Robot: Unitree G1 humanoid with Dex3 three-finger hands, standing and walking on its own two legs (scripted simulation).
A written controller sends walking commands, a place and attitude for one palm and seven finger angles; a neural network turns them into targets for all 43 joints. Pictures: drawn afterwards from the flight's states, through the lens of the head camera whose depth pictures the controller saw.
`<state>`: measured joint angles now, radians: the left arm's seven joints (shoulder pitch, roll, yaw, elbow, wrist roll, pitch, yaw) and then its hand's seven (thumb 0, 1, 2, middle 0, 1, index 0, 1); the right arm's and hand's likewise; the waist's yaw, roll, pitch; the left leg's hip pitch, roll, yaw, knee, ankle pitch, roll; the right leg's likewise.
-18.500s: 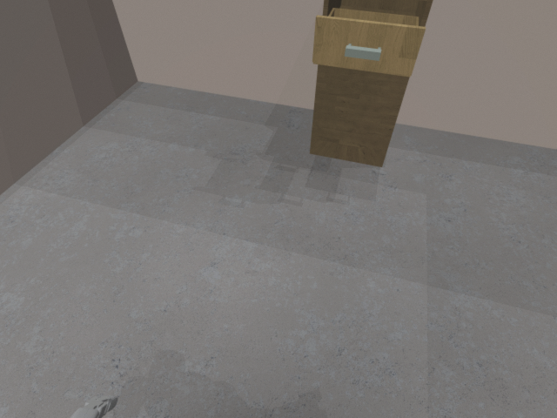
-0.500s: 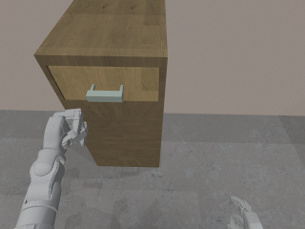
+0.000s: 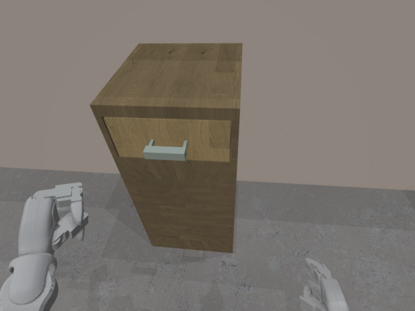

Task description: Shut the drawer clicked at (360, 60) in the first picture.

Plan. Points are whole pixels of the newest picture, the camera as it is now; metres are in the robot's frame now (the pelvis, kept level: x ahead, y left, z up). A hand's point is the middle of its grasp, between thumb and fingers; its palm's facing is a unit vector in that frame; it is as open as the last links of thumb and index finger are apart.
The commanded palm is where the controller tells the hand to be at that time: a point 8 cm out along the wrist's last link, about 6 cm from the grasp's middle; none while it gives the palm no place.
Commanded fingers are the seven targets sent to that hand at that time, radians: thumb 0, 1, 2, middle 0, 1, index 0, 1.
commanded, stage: draw the hand back to the body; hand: left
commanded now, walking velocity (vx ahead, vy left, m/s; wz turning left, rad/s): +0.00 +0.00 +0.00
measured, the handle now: (167, 147) +0.56 +0.19 -0.03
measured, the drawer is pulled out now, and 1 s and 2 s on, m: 0.00 0.00 0.00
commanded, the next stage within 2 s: step back with the hand held close in 0.36 s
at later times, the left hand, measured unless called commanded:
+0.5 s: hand (57, 243) +0.17 +0.23 +0.15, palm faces +0.40 -0.83 -0.38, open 3.2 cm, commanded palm +0.12 +0.27 +0.17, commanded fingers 0.00 0.90 0.90 -1.40 -1.60 -1.40 -1.60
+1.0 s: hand (16, 264) +0.13 +0.27 +0.16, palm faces +0.34 -0.79 -0.51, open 3.2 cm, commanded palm +0.07 +0.30 +0.17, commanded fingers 0.00 0.90 0.90 -1.40 -1.60 -1.40 -1.60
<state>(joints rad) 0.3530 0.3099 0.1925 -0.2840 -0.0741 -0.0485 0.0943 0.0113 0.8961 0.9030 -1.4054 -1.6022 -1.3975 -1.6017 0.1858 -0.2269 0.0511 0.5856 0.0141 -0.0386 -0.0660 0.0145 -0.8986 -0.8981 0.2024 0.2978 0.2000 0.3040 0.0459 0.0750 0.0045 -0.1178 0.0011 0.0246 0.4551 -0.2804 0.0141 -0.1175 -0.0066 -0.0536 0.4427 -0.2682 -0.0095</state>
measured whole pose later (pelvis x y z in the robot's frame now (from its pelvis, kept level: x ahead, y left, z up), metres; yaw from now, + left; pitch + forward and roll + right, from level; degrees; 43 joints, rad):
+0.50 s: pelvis -0.01 -0.01 +0.00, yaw +0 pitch -5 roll -1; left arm 0.53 0.31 0.27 -0.44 -0.06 -0.11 0.11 0.01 0.89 0.90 -1.41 -1.60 -1.40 -1.60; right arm 0.20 -0.23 0.02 0.62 0.01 -0.13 -0.08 0.02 -0.90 -0.90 0.20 0.30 0.20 0.30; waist 0.06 0.07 0.03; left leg -0.11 0.02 0.02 0.45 -0.27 0.00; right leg -0.09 0.01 -0.06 0.42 -0.24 -0.02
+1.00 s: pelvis -0.06 +0.02 -0.01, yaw +0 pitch +0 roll -1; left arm 0.63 0.41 0.39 -0.59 -0.04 -0.20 0.13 0.01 0.89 0.90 -1.41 -1.60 -1.40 -1.60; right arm 0.18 -0.21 -0.02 0.54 0.01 -0.02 -0.08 0.02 -0.90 -0.90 0.20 0.30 0.20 0.30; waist 0.01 0.01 0.05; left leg -0.31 -0.02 0.04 0.52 -0.21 0.05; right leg -0.31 -0.03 -0.04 0.49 -0.19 0.02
